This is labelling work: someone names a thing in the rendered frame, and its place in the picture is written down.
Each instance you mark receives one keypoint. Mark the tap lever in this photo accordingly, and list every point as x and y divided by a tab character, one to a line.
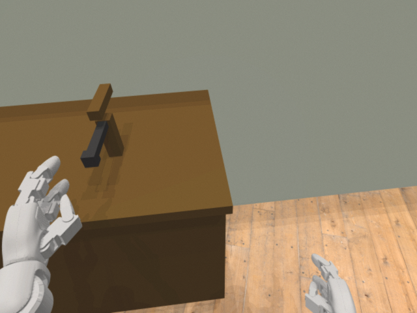
90	157

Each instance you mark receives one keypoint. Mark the robot right hand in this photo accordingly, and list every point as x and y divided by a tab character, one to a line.
336	296

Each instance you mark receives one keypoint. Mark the robot left hand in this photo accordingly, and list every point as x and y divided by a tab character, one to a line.
29	219

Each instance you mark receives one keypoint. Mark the counter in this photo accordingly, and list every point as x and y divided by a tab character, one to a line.
152	213

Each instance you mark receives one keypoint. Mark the robot left forearm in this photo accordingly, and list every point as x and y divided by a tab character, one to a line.
24	288

